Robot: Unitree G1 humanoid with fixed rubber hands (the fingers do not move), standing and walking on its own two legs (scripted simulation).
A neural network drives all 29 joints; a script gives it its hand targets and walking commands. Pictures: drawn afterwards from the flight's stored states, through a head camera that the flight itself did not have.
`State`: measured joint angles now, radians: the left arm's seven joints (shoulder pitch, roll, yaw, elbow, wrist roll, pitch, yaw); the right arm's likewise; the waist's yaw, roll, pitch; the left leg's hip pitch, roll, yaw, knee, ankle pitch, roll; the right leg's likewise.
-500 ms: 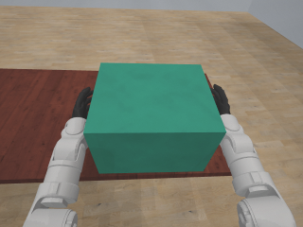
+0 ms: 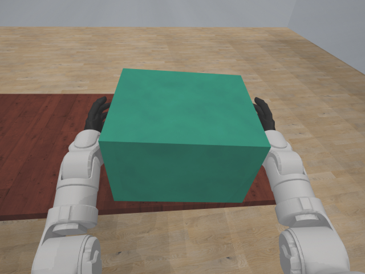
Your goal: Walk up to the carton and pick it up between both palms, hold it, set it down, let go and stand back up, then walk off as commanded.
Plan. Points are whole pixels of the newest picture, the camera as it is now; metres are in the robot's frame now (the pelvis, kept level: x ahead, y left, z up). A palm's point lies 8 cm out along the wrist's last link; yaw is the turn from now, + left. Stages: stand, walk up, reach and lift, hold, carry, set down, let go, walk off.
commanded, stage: reach and lift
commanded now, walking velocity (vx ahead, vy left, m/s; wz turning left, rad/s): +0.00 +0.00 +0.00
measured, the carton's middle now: (181, 134) +0.38 +0.00 +0.14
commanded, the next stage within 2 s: hold in 0.44 s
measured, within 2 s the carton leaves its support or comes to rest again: neither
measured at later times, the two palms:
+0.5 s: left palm (97, 127) +0.39 +0.19 +0.15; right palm (261, 124) +0.39 -0.18 +0.17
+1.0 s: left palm (91, 125) +0.36 +0.19 +0.18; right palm (266, 119) +0.38 -0.18 +0.19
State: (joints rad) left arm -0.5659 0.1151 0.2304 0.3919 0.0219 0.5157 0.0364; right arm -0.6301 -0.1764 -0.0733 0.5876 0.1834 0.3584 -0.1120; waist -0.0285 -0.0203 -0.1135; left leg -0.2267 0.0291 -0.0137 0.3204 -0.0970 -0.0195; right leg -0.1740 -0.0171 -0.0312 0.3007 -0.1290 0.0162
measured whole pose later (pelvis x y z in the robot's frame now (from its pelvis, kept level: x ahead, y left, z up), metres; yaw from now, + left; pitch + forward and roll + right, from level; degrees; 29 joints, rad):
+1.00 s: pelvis +0.02 +0.00 +0.00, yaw +0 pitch -2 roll -1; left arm -0.48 0.08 0.27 0.11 0.06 0.68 0.02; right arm -0.61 -0.21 -0.03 0.39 0.25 0.51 -0.15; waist -0.04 0.00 -0.10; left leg -0.17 0.04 -0.02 0.34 -0.14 -0.03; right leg -0.10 -0.01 -0.04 0.28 -0.15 0.02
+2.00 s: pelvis +0.01 +0.00 +0.00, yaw +0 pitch +0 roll -1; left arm -0.54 0.10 0.24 0.19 0.03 0.68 0.05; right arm -0.67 -0.22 -0.03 0.48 0.27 0.49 -0.14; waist -0.04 -0.01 -0.12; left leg -0.22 0.04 -0.02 0.37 -0.14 -0.02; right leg -0.14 -0.01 -0.03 0.29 -0.14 0.02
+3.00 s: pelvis +0.01 +0.00 +0.00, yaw -1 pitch +0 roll -1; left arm -0.57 0.10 0.25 0.23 0.04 0.68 0.04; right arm -0.69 -0.22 -0.05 0.51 0.26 0.49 -0.14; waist -0.03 -0.01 -0.13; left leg -0.22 0.04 -0.01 0.36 -0.13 -0.02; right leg -0.15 -0.01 -0.02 0.29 -0.14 0.02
